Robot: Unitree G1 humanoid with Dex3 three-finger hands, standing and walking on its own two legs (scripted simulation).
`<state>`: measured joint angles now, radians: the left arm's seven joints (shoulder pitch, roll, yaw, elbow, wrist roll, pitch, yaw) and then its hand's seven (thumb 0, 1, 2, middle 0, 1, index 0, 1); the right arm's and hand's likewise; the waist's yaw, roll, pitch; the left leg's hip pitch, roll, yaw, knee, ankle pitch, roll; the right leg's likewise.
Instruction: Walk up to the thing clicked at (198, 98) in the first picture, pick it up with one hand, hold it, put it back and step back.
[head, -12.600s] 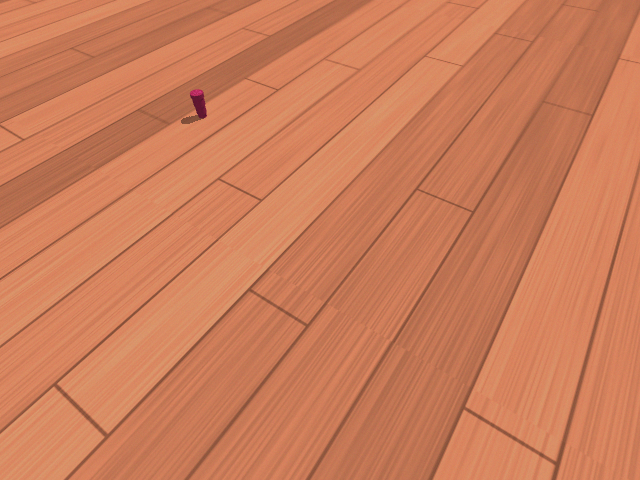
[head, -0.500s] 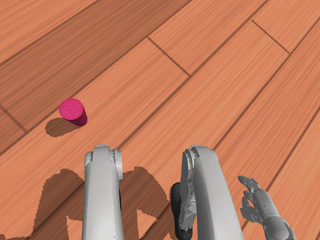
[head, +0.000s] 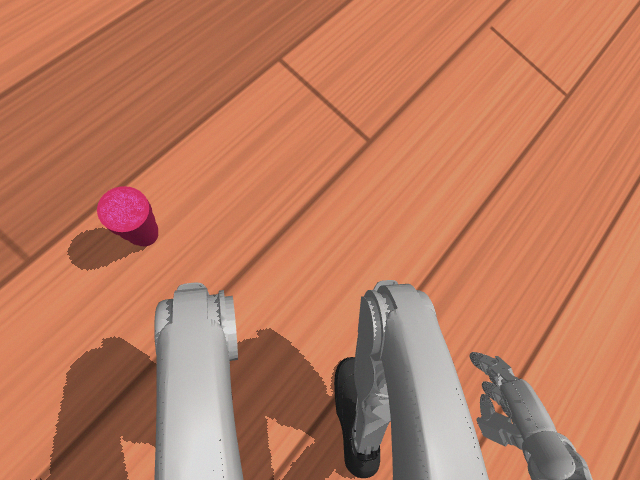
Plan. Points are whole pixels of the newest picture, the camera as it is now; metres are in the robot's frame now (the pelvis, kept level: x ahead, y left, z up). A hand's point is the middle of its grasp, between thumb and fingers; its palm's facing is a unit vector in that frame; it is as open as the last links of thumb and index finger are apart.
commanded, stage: approach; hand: left
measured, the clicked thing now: (135, 222) +0.45 +0.29 -0.30
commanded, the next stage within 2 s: close in in 0.52 s
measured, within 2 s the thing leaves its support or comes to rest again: neither
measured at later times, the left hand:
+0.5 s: hand (17, 245) +0.38 +0.39 -0.17, palm faces +0.27 -0.96 +0.03, open 17.6 cm
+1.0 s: hand (105, 250) +0.40 +0.32 -0.27, palm faces +0.31 -0.95 +0.02, open 17.5 cm
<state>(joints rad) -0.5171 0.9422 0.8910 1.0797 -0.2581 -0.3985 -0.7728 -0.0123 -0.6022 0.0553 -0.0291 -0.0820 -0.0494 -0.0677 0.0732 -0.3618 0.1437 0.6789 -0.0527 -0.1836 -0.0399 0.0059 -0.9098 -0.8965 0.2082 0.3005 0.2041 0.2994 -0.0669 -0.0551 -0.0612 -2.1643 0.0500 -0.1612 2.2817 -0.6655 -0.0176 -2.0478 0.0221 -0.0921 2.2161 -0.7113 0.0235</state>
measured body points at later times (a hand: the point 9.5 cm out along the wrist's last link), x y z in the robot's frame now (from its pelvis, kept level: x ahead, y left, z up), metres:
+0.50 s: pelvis +0.00 +0.00 -0.06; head +0.23 +0.14 +0.30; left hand +0.36 +0.44 -0.17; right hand +0.18 -0.26 -0.12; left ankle +0.09 +0.13 -0.34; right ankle +0.10 -0.13 -0.34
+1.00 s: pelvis -0.01 +0.02 -0.10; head +0.21 +0.20 +0.24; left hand +0.38 +0.37 -0.27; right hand +0.16 -0.23 -0.12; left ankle +0.09 +0.13 -0.34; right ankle +0.10 -0.12 -0.34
